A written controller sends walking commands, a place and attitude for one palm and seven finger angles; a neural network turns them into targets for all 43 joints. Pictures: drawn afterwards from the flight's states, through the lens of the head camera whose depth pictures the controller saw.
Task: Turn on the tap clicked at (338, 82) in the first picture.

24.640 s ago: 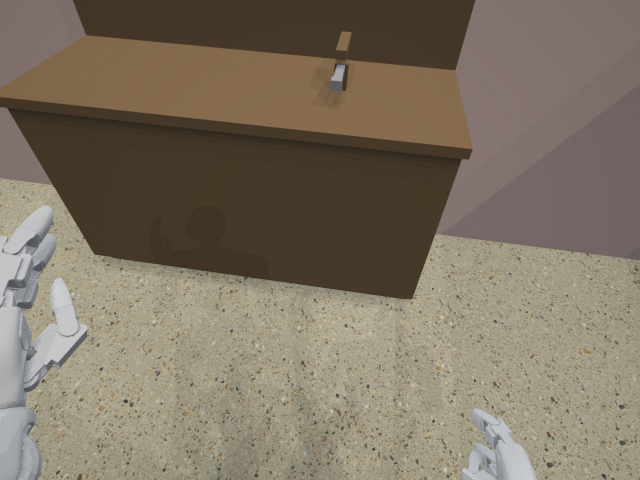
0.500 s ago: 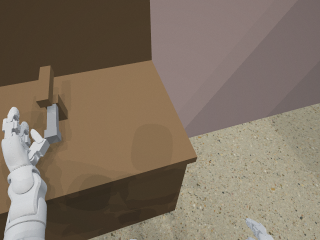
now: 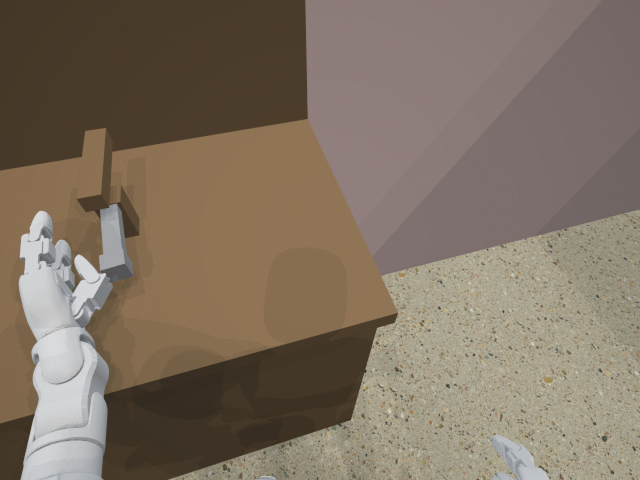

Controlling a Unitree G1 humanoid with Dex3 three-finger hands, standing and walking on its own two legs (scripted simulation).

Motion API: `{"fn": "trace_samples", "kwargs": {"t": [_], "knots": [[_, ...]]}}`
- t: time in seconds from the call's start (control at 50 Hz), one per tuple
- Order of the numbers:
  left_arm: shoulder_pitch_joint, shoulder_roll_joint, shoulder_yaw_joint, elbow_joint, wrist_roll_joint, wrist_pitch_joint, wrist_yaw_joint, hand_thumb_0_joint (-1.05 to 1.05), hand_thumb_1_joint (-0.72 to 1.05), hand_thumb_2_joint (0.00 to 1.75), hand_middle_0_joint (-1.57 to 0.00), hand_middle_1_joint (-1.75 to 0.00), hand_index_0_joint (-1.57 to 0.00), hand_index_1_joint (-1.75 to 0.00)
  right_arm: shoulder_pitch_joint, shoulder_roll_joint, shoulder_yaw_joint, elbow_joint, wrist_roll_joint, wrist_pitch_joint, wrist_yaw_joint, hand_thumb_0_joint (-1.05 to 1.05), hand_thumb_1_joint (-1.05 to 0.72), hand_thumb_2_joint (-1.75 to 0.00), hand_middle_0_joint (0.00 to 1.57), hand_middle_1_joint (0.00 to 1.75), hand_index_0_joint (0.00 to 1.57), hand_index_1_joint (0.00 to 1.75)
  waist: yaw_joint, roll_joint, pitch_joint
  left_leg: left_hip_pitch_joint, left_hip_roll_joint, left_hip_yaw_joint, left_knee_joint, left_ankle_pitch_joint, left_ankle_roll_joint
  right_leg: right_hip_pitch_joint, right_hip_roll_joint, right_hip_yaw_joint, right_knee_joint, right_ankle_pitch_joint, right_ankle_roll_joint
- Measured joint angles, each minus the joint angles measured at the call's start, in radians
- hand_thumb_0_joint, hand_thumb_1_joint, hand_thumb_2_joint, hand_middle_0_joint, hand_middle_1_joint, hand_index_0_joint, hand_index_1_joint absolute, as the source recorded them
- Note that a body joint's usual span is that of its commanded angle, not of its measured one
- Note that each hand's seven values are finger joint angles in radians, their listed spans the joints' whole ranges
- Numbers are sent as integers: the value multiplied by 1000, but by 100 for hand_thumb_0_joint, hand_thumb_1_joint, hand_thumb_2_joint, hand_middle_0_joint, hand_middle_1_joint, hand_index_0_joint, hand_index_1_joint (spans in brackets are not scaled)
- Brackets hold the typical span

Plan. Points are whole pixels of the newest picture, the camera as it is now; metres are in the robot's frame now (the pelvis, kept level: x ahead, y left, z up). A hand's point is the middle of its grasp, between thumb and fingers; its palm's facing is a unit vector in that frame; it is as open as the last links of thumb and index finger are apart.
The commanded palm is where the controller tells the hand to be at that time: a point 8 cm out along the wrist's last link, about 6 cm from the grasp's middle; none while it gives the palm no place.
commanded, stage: push the lever round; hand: left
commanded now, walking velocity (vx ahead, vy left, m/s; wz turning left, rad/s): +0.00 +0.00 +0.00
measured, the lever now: (116, 266) +0.35 +0.28 +0.07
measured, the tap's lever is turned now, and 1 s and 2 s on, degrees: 6 30 50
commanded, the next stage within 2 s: none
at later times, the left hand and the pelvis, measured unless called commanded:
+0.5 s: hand (133, 276) +0.33 +0.25 +0.07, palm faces +0.58 -0.81 -0.07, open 7.7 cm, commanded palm +0.29 +0.28 +0.07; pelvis +0.00 -0.01 +0.00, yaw +0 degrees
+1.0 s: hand (164, 268) +0.35 +0.22 +0.07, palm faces +0.67 -0.74 -0.07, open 7.5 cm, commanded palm +0.30 +0.24 +0.07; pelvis +0.00 -0.01 +0.00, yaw +1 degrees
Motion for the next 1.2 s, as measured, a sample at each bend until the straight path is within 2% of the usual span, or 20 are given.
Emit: {"fn": "trace_samples", "kwargs": {"t": [0.2,0.38,0.7,0.96,1.2], "knots": [[-45,-9,-26,35,18,2,24,1,89,90,-15,-15,-16,-15,-11,9,10,9,-3,6,-3,1,-90,-90,20,30,20,30,0,-2,1,-6,0,-6,0,5,-3,-7,0,-6,5,1,-4],[-21,-34,-48,12,24,-1,63,2,93,90,-15,-15,-16,-15,-6,8,2,-2,-8,8,11,1,-90,-90,20,30,20,30,-5,3,-8,7,4,2,-6,4,-6,1,4,3,3,0,-6],[-3,-106,-121,-43,78,20,222,3,95,91,-15,-15,-16,-15,-24,12,-4,4,-23,27,19,1,-91,-90,20,30,20,30,-1,1,-10,23,2,-3,-11,6,-10,17,2,-3,3,-3,-10],[-73,-151,-172,-4,125,50,348,3,97,92,-15,-15,-15,-15,-52,25,0,14,-36,43,20,1,-90,-90,20,30,20,30,4,2,-10,22,-1,-12,-13,11,-13,18,0,-11,4,-3,-12],[-114,-182,-178,32,163,74,440,2,95,92,-15,-15,-15,-14,-59,32,-7,25,-46,82,22,1,-90,-90,20,30,20,30,-1,-2,-18,30,2,-12,-23,14,-14,26,3,-11,-8,1,-14]]}}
